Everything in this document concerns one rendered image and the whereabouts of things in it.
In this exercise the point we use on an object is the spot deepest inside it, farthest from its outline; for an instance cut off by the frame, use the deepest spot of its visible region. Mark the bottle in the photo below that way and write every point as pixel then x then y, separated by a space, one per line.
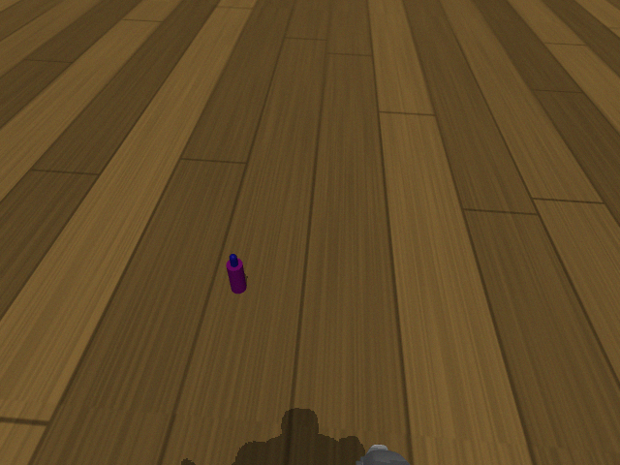
pixel 236 274

